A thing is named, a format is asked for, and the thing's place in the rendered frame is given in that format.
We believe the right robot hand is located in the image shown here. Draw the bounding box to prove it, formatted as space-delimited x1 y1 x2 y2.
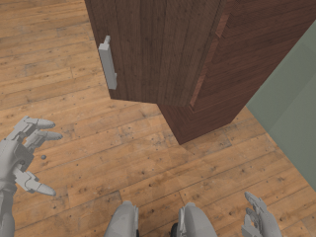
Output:
241 192 282 237

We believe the left robot hand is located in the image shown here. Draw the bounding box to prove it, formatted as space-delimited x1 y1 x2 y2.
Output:
0 116 63 197

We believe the cupboard door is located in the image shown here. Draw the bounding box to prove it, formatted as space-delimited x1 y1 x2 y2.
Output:
84 0 227 108

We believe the robot right shin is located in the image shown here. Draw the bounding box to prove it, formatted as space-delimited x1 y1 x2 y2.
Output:
176 202 196 237

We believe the handle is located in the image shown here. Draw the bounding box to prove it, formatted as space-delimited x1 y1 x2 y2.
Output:
98 36 118 90

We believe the left robot forearm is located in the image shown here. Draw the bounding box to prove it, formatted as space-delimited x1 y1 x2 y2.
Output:
0 179 18 237

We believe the robot left thigh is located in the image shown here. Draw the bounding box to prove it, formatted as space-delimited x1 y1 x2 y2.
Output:
103 203 139 237

